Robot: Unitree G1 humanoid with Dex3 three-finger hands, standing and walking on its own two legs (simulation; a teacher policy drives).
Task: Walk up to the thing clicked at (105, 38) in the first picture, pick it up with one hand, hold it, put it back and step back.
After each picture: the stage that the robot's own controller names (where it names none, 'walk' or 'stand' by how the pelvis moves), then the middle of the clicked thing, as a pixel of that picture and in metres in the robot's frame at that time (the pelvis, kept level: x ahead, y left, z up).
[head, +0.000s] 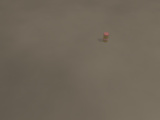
stand; (105, 37) +1.61 -0.29 -0.72
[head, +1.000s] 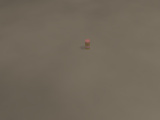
walk; (87, 44) +1.51 +0.07 -0.70
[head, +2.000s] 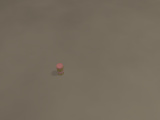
walk; (60, 69) +0.97 +0.26 -0.71
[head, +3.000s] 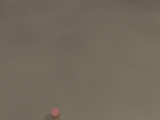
walk; (55, 114) +0.54 +0.20 -0.70
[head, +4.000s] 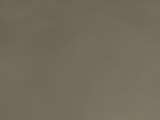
stand; out of the picture +0.35 +0.38 -0.68
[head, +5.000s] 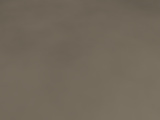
stand; out of the picture +0.38 +0.32 -0.72
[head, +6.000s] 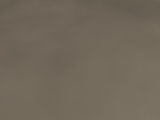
walk; out of the picture +0.34 +0.34 -0.72
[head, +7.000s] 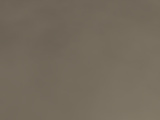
stand; out of the picture +0.28 +0.36 -0.69
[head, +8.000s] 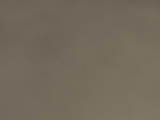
walk; out of the picture +0.35 +0.36 -0.68
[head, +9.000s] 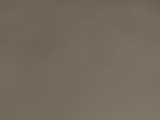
walk; out of the picture +0.34 +0.37 -0.67
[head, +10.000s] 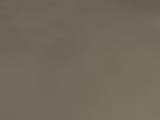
stand; out of the picture +0.36 +0.36 -0.70
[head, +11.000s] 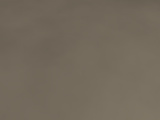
stand; out of the picture +0.30 +0.39 -0.69
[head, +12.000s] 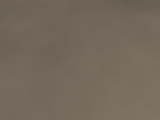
stand; out of the picture +0.29 +0.36 -0.70
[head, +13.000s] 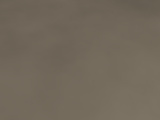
stand; out of the picture +0.27 +0.35 -0.71
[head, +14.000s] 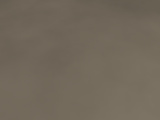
stand; out of the picture +0.30 +0.36 -0.72
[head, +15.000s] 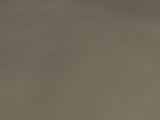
stand; out of the picture +0.28 +0.36 -0.73
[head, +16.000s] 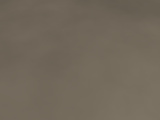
stand; out of the picture +0.27 +0.36 -0.73
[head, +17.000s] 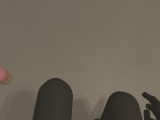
go down; (1, 76) +0.32 +0.40 -0.36
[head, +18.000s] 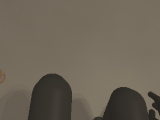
go down; out of the picture +0.31 +0.41 -0.30
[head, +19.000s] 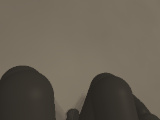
close in; out of the picture +0.26 +0.43 -0.22
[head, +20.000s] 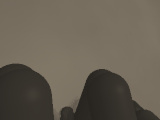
close; out of the picture +0.24 +0.43 -0.20
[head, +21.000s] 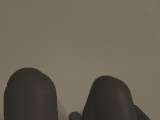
lift; out of the picture +0.26 +0.38 -0.13
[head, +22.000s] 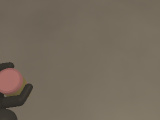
lift; (15, 86) +0.32 +0.22 +0.03
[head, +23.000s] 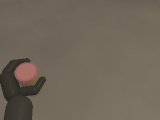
hold; (30, 80) +0.35 +0.19 +0.04
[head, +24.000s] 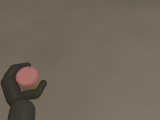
hold; (31, 84) +0.35 +0.19 +0.03
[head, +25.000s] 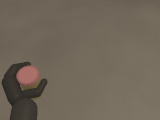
crouch; (31, 83) +0.35 +0.19 +0.02
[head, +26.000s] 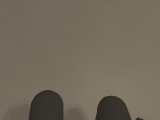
crouch; out of the picture +0.33 +0.36 -0.07
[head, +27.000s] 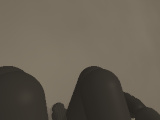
lower; out of the picture +0.31 +0.42 -0.21
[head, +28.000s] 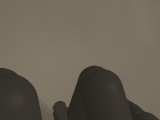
lower; out of the picture +0.30 +0.44 -0.21
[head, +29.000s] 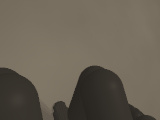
lower; out of the picture +0.31 +0.43 -0.21
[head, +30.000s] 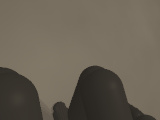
lower; out of the picture +0.31 +0.42 -0.20
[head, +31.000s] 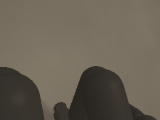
loosen; out of the picture +0.31 +0.42 -0.20
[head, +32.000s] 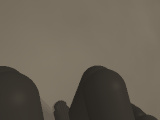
withdraw; out of the picture +0.32 +0.42 -0.21
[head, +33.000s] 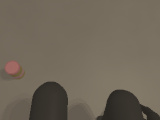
walk; (15, 70) +0.40 +0.36 -0.36
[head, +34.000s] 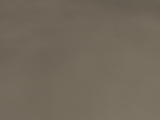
stand; out of the picture +0.34 +0.31 -0.66
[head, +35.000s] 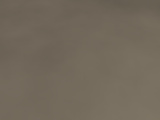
stand; out of the picture +0.36 +0.33 -0.67
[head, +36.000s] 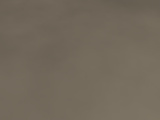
stand; out of the picture +0.35 +0.32 -0.67
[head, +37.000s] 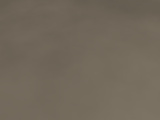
stand; out of the picture +0.37 +0.31 -0.72
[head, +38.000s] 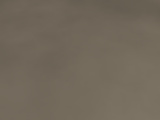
stand; out of the picture +0.33 +0.32 -0.73
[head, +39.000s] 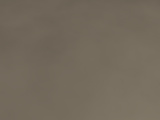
walk; out of the picture +0.35 +0.32 -0.72
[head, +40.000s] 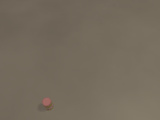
walk; (48, 104) +0.50 +0.31 -0.70
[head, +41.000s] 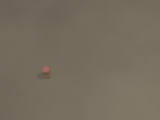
walk; (46, 72) +0.79 +0.30 -0.70
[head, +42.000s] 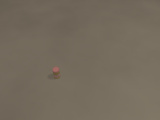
stand; (56, 72) +0.97 +0.29 -0.71
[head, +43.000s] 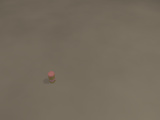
stand; (51, 77) +0.98 +0.32 -0.73
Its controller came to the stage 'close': yes
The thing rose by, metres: 0.74
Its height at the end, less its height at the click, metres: +0.00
